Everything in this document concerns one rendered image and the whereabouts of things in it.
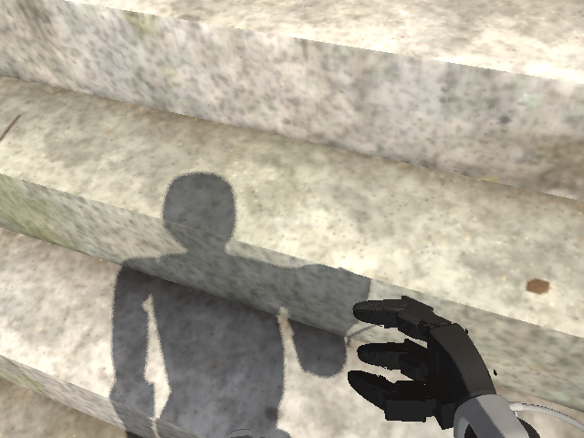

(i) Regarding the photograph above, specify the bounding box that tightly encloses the robot right forearm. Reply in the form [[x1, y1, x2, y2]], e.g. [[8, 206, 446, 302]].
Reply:
[[454, 394, 540, 438]]

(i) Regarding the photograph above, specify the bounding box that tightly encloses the robot right hand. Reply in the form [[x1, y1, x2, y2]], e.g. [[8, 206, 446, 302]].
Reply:
[[348, 296, 497, 430]]

